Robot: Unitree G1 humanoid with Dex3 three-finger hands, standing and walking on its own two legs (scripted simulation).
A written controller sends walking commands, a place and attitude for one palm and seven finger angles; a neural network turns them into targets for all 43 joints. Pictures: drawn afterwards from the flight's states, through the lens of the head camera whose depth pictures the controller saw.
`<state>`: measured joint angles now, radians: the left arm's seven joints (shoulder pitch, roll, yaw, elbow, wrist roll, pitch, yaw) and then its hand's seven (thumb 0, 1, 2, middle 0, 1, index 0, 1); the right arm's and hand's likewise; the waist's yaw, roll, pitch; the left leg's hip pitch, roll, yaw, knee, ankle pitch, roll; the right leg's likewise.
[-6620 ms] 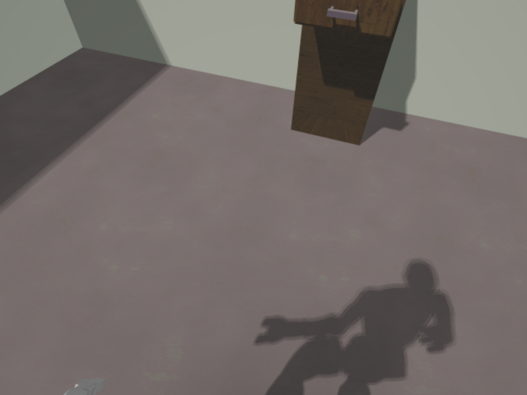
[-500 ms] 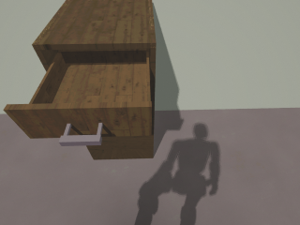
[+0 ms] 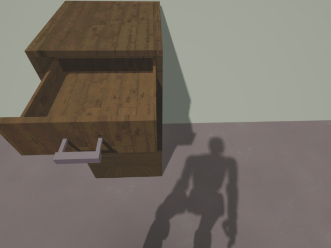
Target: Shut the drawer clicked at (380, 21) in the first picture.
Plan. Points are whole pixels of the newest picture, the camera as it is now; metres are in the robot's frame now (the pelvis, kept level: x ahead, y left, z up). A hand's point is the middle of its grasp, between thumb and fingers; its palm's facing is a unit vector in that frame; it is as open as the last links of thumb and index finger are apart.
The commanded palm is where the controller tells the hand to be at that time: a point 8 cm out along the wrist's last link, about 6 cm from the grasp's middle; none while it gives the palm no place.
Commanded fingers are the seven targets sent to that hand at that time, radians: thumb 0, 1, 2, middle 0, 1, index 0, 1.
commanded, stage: come to a stop and stand still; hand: left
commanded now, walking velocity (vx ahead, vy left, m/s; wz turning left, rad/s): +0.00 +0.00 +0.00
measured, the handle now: (80, 150) +0.34 +0.24 +0.04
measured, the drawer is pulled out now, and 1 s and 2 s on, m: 0.28 0.28 0.28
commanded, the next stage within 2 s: look again from close up in 0.50 s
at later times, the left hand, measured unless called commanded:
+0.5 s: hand out of the picture +0.00 +0.18 -0.18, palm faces +0.03 -0.98 -0.17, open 7.4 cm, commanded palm none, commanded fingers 0.00 0.90 0.90 -0.20 -0.30 -0.20 -0.30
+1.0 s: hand out of the picture +0.04 +0.23 -0.18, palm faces -0.03 -0.97 -0.24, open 7.4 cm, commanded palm none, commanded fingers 0.00 0.90 0.90 -0.20 -0.30 -0.20 -0.30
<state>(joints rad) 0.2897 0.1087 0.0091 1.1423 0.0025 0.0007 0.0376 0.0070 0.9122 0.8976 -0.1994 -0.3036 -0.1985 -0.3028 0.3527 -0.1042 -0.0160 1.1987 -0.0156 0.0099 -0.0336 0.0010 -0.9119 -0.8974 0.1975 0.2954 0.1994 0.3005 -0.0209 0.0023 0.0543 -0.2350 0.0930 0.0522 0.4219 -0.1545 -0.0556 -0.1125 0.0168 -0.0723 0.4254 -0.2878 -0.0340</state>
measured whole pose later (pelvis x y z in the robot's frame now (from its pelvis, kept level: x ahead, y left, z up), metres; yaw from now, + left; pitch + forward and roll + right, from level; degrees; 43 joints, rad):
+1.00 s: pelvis +0.01 +0.05 -0.01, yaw -1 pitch -1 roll +0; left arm 0.27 0.19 -0.01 1.04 0.02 0.00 0.04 0.00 0.91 0.90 -0.20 -0.30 -0.20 -0.30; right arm 0.27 -0.17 0.00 1.06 -0.02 0.00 -0.01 0.01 -0.93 -0.90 0.20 0.30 0.20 0.30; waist -0.01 0.00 0.03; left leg -0.27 0.03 0.10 0.54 -0.25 0.01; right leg -0.15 -0.06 -0.02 0.53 -0.36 0.04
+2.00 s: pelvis -0.01 +0.00 -0.05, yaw +1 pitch +7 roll +0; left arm 0.52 0.23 0.21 -0.13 -0.31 -0.26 -0.23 0.02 0.90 0.90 -0.81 -0.96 -0.81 -0.96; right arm 0.29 -0.19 0.00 0.62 0.04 -0.20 -0.08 0.01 -0.90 -0.90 0.20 0.30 0.21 0.30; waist -0.01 0.05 -0.11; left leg -0.65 0.08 0.00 0.88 -0.35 -0.04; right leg -0.51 -0.01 -0.10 0.90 -0.50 -0.03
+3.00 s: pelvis +0.00 +0.01 -0.02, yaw +2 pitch -1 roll -1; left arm 0.62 0.22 0.12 -0.59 -0.26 0.04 -0.11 0.02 0.90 0.90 -1.40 -1.60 -1.40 -1.60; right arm 0.27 -0.24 0.04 0.56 0.06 -0.29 -0.06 0.01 -0.90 -0.90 0.20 0.30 0.20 0.30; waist 0.04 0.06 -0.08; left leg -0.39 0.06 0.01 0.70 -0.29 -0.03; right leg -0.24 -0.02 -0.10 0.69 -0.43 -0.01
